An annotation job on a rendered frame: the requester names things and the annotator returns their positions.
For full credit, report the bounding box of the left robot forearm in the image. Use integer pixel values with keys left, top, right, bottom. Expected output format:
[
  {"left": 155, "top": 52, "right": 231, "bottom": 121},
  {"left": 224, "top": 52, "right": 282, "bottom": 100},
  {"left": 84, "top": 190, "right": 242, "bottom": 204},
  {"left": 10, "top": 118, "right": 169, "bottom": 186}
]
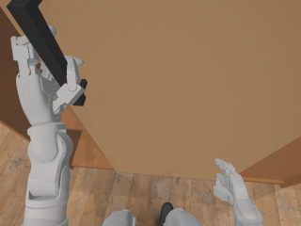
[{"left": 21, "top": 122, "right": 73, "bottom": 226}]

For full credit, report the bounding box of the right robot thigh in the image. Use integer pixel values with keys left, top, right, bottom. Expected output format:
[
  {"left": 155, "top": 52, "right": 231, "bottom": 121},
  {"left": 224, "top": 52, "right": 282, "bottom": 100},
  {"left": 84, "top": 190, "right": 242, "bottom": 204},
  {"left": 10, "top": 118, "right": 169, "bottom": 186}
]
[{"left": 166, "top": 210, "right": 202, "bottom": 226}]

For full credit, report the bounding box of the right robot forearm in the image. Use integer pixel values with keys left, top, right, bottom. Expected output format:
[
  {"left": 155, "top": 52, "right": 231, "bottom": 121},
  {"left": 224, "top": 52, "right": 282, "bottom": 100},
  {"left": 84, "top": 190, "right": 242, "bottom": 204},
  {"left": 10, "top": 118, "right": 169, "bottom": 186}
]
[{"left": 232, "top": 198, "right": 264, "bottom": 226}]

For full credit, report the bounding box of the right robot shin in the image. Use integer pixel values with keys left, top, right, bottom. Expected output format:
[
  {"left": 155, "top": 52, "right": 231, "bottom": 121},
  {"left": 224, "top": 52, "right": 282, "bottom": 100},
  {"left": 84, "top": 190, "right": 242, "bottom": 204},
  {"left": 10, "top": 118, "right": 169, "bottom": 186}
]
[{"left": 163, "top": 208, "right": 184, "bottom": 226}]

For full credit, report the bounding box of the handle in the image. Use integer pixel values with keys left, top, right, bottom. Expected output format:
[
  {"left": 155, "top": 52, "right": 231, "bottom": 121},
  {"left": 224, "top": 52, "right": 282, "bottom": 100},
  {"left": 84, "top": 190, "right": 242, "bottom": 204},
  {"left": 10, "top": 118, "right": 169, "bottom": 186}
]
[{"left": 7, "top": 0, "right": 87, "bottom": 106}]

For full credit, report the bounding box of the robot right hand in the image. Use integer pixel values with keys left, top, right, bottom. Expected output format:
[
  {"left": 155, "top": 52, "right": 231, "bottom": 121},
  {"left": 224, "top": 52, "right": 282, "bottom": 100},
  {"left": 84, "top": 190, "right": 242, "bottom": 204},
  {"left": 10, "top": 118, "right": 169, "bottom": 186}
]
[{"left": 214, "top": 158, "right": 250, "bottom": 205}]

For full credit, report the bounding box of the robot left hand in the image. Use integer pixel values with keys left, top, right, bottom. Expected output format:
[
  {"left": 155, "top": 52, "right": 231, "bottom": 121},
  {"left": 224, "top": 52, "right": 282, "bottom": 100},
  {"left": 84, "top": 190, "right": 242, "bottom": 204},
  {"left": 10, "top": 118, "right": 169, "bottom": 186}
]
[{"left": 10, "top": 25, "right": 85, "bottom": 126}]

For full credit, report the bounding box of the wardrobe door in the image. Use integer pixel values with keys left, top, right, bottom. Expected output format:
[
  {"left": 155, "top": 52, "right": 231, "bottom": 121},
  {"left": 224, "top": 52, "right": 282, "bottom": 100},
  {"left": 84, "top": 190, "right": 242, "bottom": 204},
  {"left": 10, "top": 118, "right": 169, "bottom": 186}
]
[
  {"left": 0, "top": 0, "right": 301, "bottom": 181},
  {"left": 238, "top": 137, "right": 301, "bottom": 181}
]

